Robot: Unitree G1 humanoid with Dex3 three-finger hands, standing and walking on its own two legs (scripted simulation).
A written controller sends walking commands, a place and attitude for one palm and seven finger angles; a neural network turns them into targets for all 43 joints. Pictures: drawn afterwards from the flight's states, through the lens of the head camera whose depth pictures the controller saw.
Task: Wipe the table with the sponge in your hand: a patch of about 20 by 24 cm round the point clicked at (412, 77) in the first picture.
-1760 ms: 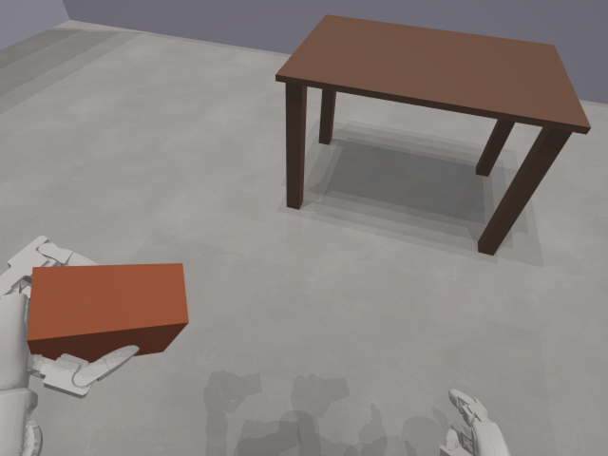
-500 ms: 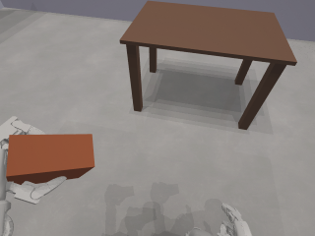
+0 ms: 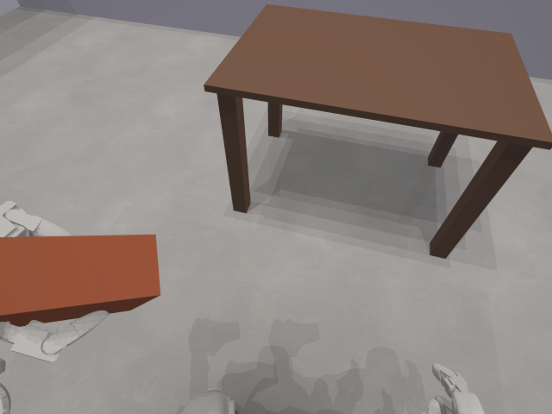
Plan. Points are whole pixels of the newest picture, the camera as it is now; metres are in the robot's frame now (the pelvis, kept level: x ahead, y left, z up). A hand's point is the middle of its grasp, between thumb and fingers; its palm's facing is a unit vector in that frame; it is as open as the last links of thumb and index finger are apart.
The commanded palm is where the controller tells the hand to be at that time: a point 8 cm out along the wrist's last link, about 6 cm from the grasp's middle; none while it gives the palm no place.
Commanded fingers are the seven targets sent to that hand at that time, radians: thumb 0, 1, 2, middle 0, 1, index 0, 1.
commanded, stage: walk to a spot facing it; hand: left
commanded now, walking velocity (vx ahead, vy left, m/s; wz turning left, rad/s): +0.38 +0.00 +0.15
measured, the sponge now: (101, 279) +0.22 +0.20 +0.15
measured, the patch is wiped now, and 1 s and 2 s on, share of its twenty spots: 0.00 0.00 0.00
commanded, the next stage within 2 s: turn to face it in 0.68 s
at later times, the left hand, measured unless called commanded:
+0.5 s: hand (132, 183) +0.35 +0.21 +0.16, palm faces +0.48 -0.75 -0.46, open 10.4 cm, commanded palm +0.29 +0.25 +0.18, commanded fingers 0.00 0.10 1.30 -1.20 -1.60 -1.20 -1.60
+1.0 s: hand (126, 137) +0.42 +0.24 +0.18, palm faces +0.58 -0.71 -0.40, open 10.4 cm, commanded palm +0.36 +0.27 +0.18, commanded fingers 0.00 0.10 1.30 -1.20 -1.60 -1.20 -1.60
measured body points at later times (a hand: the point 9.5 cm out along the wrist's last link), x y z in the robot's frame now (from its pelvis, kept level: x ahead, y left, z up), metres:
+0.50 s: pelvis +0.15 -0.04 -0.02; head +0.17 -0.07 +0.43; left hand +0.32 +0.25 +0.19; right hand +0.31 -0.25 -0.14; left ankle +0.10 +0.11 -0.70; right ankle +0.21 -0.15 -0.74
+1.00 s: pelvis +0.26 -0.04 -0.01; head +0.28 -0.02 +0.44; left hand +0.38 +0.27 +0.20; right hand +0.48 -0.19 -0.09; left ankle +0.27 +0.09 -0.74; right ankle +0.31 -0.15 -0.70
